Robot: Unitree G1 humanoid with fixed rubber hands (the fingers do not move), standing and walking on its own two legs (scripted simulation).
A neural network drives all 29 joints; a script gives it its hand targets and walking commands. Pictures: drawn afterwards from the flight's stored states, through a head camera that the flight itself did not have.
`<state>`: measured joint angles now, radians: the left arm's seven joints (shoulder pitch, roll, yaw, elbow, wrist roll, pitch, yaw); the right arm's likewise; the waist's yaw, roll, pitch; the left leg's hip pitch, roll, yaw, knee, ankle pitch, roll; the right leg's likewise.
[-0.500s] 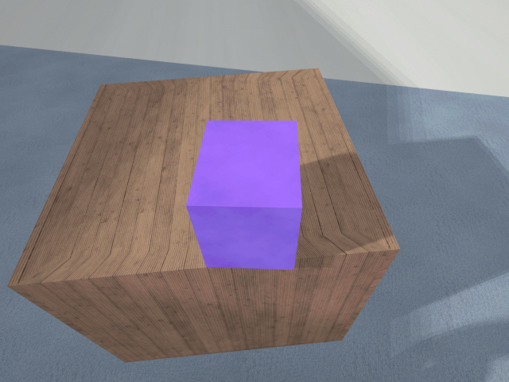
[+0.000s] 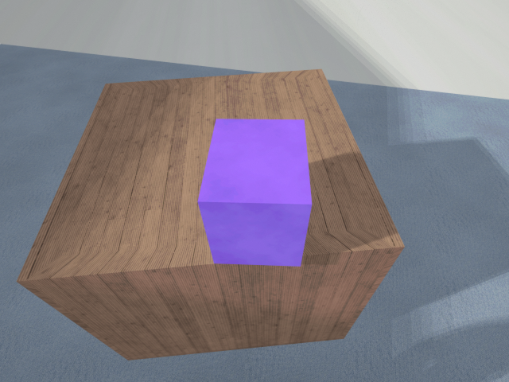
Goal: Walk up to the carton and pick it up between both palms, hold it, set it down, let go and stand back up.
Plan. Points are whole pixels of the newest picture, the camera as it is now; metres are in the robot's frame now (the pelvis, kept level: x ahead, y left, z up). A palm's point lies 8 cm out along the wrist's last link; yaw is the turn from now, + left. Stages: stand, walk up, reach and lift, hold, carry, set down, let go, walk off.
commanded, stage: stand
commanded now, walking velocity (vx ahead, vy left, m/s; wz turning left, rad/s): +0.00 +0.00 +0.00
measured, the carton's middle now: (258, 192) +0.46 +0.02 +0.00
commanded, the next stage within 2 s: reach and lift in 0.16 s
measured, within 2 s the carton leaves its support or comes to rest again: neither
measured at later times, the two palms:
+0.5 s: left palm (163, 362) +0.18 +0.19 -0.12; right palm (379, 355) +0.18 -0.18 -0.12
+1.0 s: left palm (157, 356) +0.19 +0.20 -0.10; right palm (392, 351) +0.18 -0.20 -0.10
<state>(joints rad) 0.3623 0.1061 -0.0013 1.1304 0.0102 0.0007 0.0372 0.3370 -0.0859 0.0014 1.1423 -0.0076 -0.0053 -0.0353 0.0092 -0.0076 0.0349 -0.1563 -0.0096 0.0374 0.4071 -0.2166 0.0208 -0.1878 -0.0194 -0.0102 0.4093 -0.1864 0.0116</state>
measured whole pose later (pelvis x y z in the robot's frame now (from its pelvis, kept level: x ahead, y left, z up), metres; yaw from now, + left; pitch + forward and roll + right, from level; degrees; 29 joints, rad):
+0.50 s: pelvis -0.02 +0.00 -0.01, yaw +0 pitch +8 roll +0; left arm -0.21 0.15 0.01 0.92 -0.04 0.51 -0.05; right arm -0.21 -0.10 0.03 0.89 0.07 0.53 -0.02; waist 0.00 -0.01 -0.09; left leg -0.43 0.00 0.05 0.51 -0.22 0.01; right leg -0.46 -0.01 0.00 0.51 -0.19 0.01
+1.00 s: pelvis +0.00 +0.00 +0.00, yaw +0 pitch +7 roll +0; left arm 0.01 0.17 -0.02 0.64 -0.08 0.33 -0.02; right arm 0.03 -0.11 0.00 0.60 0.08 0.39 -0.10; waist -0.01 0.00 -0.09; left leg -0.38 0.00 0.02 0.46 -0.21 0.01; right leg -0.39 0.00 -0.01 0.43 -0.18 0.00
